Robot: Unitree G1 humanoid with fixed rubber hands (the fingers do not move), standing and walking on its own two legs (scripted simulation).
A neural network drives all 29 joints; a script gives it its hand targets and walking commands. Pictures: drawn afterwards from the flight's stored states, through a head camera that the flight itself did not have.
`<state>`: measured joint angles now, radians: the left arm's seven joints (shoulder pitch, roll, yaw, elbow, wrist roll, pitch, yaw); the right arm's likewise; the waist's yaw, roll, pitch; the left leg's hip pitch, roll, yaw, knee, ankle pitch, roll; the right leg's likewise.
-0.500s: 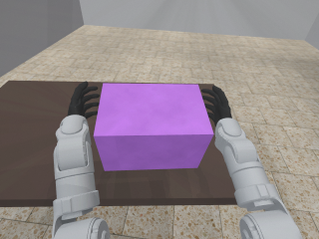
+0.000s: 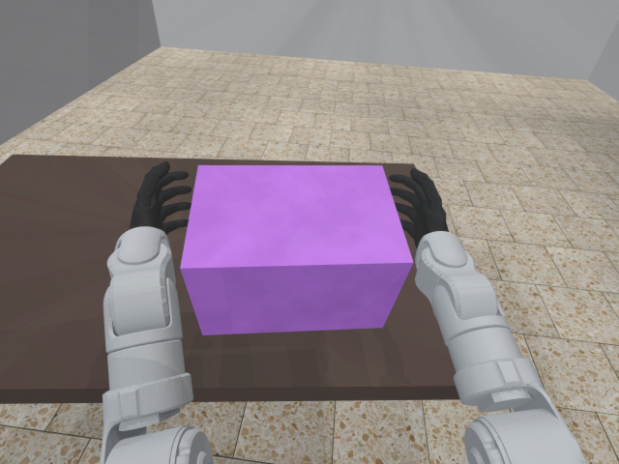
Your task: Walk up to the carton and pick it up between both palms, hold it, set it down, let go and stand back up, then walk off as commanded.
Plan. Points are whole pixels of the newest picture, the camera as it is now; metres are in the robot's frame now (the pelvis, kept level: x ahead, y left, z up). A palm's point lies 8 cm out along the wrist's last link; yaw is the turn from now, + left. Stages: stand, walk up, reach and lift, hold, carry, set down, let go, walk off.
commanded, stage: hold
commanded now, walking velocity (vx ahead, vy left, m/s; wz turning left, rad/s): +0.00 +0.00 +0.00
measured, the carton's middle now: (293, 249) +0.37 +0.00 +0.13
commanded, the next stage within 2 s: none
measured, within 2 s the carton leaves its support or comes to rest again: neither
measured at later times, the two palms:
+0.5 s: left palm (148, 229) +0.35 +0.17 +0.19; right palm (426, 229) +0.35 -0.17 +0.18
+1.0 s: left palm (150, 228) +0.35 +0.17 +0.20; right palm (429, 230) +0.34 -0.17 +0.18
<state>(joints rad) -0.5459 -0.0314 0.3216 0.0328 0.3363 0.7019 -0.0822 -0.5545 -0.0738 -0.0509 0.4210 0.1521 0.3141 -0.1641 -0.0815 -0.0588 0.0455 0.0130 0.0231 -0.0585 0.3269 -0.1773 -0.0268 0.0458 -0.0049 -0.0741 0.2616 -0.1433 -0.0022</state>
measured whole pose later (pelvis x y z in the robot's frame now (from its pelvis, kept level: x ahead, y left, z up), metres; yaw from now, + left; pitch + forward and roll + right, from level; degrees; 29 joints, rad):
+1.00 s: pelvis +0.00 +0.00 +0.00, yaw +0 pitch -9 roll -1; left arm -0.56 -0.03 0.33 0.04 0.34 0.70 -0.08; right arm -0.56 -0.08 -0.05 0.42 0.14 0.32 -0.16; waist -0.08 -0.05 0.04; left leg 0.01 0.02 -0.05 0.32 -0.17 -0.03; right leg 0.04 -0.01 -0.07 0.26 -0.14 0.00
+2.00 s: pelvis +0.00 +0.00 +0.00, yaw +1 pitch -10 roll -1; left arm -0.51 -0.03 0.32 -0.02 0.33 0.72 -0.08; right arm -0.54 -0.07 -0.04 0.38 0.15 0.31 -0.17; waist -0.09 -0.06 0.05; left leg 0.02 0.02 -0.05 0.32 -0.17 -0.03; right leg 0.06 0.00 -0.08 0.26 -0.15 0.00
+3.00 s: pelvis +0.03 +0.01 +0.00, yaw +1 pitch -9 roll -1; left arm -0.41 -0.06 0.26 0.07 0.35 0.47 -0.03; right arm -0.39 -0.05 -0.02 0.42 0.11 -0.07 -0.20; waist -0.10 -0.07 0.14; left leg 0.07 0.02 -0.03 0.31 -0.22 -0.01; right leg 0.12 -0.01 -0.08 0.21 -0.17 0.02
